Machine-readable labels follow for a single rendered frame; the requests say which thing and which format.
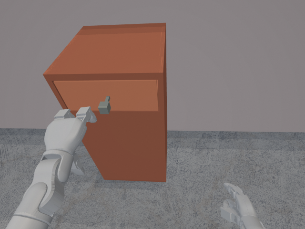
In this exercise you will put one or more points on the right robot forearm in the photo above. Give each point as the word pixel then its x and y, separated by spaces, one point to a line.
pixel 250 222

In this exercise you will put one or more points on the cabinet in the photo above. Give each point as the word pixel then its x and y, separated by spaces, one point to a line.
pixel 124 145

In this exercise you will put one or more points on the handle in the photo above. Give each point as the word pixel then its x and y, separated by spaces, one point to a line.
pixel 104 107

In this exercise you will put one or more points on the left robot forearm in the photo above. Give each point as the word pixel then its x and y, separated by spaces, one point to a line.
pixel 46 193

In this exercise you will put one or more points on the left robot hand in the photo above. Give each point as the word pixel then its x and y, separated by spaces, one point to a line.
pixel 67 131

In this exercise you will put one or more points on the right robot hand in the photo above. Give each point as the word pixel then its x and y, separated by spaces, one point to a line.
pixel 233 211

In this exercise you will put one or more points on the drawer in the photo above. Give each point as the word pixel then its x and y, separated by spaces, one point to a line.
pixel 125 95

